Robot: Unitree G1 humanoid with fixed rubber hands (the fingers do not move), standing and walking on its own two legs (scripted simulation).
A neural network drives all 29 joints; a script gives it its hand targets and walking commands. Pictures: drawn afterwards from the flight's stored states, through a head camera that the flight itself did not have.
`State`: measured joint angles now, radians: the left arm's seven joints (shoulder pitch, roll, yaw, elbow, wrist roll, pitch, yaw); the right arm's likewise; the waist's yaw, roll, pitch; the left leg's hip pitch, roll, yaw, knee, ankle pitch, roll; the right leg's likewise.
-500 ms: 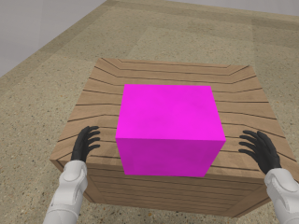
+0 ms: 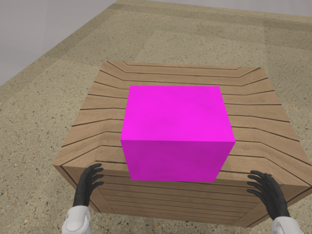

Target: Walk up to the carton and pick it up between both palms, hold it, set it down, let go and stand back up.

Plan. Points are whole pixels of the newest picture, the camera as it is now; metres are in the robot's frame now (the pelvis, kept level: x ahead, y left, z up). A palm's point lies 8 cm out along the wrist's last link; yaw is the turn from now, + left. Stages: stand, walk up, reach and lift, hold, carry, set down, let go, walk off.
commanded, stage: set down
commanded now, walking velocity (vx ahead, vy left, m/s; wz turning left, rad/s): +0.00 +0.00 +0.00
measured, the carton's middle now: (173, 135) +0.41 -0.01 -0.03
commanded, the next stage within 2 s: let go in 1.26 s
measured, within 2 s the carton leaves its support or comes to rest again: neither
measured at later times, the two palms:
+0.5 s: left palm (85, 207) +0.19 +0.23 -0.06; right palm (265, 211) +0.20 -0.25 -0.05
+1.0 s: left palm (80, 216) +0.17 +0.24 -0.07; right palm (256, 219) +0.18 -0.22 -0.06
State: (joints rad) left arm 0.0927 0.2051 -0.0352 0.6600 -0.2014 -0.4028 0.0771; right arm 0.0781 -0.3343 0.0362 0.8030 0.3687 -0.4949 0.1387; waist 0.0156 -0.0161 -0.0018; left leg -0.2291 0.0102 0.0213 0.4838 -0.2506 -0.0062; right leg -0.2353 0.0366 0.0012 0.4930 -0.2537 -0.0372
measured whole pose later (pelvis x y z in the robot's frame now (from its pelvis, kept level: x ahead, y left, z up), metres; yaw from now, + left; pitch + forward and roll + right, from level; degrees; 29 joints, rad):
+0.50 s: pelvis +0.01 -0.01 +0.00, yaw +0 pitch -1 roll +0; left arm 0.12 0.22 -0.02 0.72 -0.16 -0.31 0.03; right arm 0.07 -0.27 0.06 0.89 0.26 -0.46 0.07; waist 0.01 -0.03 0.02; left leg -0.17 0.01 0.01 0.44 -0.24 -0.01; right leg -0.18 0.04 0.00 0.46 -0.25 -0.04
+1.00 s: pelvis +0.02 +0.01 +0.01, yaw +0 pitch -4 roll +0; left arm 0.22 0.20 0.01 0.57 -0.03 -0.04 0.02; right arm 0.15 -0.20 0.01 0.79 0.09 -0.29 0.04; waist 0.03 -0.03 0.05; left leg -0.05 0.01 0.03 0.34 -0.22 0.00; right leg -0.05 0.04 0.01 0.33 -0.21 -0.03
